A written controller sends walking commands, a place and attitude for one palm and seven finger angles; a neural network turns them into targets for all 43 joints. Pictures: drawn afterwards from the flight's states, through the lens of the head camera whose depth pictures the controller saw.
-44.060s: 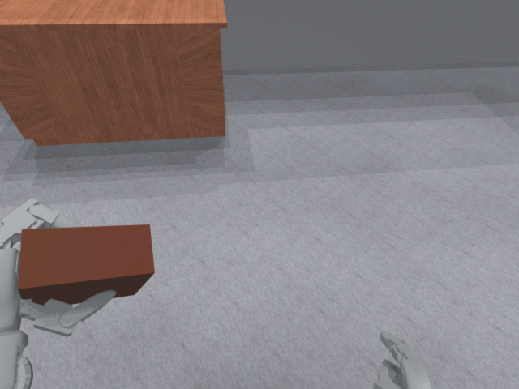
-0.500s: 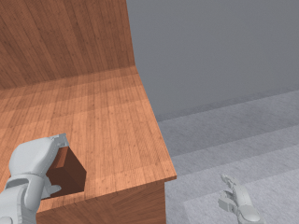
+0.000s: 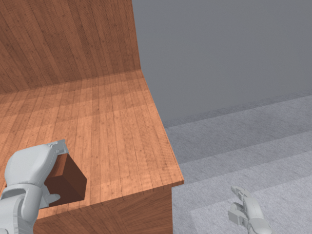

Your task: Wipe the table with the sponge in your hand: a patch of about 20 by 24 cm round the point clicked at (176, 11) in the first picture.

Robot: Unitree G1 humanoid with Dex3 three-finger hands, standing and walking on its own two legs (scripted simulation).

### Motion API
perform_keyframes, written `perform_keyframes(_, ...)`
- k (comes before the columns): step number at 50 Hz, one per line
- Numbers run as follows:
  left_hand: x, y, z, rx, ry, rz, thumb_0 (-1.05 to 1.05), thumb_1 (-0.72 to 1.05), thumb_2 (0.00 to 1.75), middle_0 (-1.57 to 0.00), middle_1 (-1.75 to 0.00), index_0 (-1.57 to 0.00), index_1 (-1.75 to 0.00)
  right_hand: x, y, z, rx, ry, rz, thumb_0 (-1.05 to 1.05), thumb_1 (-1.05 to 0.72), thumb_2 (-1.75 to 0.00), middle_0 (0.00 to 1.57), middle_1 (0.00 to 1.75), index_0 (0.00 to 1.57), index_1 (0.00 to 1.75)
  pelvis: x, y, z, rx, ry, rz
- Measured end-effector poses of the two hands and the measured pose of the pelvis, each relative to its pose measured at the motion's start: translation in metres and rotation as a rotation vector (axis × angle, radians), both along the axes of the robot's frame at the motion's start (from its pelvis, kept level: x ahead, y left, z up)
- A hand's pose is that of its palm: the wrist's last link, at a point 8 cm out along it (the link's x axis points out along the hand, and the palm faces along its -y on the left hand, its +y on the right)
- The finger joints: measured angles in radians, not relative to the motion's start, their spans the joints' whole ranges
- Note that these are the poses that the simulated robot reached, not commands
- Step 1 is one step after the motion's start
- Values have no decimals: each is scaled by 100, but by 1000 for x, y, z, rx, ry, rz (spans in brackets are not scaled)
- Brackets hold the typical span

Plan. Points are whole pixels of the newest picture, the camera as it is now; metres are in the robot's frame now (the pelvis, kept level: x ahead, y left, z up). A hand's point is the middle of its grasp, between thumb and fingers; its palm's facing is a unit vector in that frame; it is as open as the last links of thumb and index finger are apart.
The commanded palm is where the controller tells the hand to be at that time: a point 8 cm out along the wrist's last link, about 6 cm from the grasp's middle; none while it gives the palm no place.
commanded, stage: step back with the hand held close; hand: left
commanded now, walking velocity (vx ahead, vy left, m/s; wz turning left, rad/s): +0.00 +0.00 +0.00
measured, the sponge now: (55, 186) +0.18 +0.29 +0.07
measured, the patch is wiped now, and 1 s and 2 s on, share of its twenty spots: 1.00 1.00 1.00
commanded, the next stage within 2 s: stop stepping back and stand still in 1.36 s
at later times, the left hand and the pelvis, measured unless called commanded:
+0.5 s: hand (57, 159) +0.20 +0.25 +0.16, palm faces +0.29 -0.83 -0.47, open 10.0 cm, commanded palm +0.15 +0.30 +0.18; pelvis -0.01 +0.02 -0.01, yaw +0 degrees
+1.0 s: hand (14, 200) +0.11 +0.29 +0.15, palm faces +0.42 -0.83 -0.37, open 10.0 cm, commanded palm +0.07 +0.32 +0.18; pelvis -0.08 +0.03 -0.02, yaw +2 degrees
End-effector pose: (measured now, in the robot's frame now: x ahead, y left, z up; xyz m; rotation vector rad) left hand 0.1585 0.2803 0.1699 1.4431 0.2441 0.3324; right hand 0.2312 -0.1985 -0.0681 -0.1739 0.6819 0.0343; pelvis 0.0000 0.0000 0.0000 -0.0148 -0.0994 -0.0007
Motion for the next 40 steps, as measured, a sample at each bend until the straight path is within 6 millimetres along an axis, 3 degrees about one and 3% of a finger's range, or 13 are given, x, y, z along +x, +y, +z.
perform_keyframes(7, 0, 5, -6, -21, 20, 51, 0, -52, 108, -73, -136, -76, -135, -1, -1, -2, 2, 2, -1, 1, -91, -90, 21, 30, 20, 30, -2, 0, 0, 1, 2, 5)
perform_keyframes(9, 4, 9, -14, -398, -77, 18, 0, -52, 108, -73, -136, -76, -135, -3, -1, 1, -4, -25, 4, 1, -91, -90, 21, 30, 20, 30, -4, 0, -1, -6, 14, 10)
perform_keyframes(11, 9, 10, -26, -666, -164, -26, 0, -52, 108, -73, -136, -76, -135, -10, -1, 4, -12, -41, 4, 1, -91, -90, 20, 30, 20, 30, -6, -1, -2, -13, 44, 8)
perform_keyframes(16, 17, 0, -35, -947, -337, -149, -1, -52, 108, -73, -136, -76, -135, -45, -12, 1, -96, 41, -48, 1, -91, -90, 21, 30, 21, 30, -5, -1, -6, -12, 88, 9)
perform_keyframes(20, 13, -4, -15, -952, -414, -248, -1, -52, 108, -73, -136, -76, -135, -73, -27, -9, -150, 116, -112, 1, -91, -90, 21, 30, 21, 30, -5, 7, -9, -18, 115, 8)
perform_keyframes(25, 4, 13, 6, -848, -449, -278, -1, -52, 108, -73, -136, -76, -135, -100, -33, -23, -150, 177, -187, 1, -91, -90, 21, 30, 20, 30, -9, 16, -11, -24, 136, 2)
perform_keyframes(30, -6, 33, -6, -863, -460, -208, -1, -52, 108, -73, -136, -76, -135, -114, -24, -28, -121, 160, -223, 1, -91, -90, 20, 30, 20, 30, -18, 24, -13, -26, 136, -7)
perform_keyframes(35, -22, 34, -26, -952, -465, -195, -1, -52, 108, -73, -136, -76, -135, -118, -9, -19, -127, 94, -197, 1, -91, -90, 21, 30, 20, 30, -33, 32, -16, -29, 126, -8)
perform_keyframes(40, -41, 35, -19, -919, -512, -263, -1, -52, 108, -73, -136, -76, -135, -116, 4, -7, -150, 10, -140, 1, -91, -90, 21, 30, 21, 30, -51, 35, -19, -42, 117, 5)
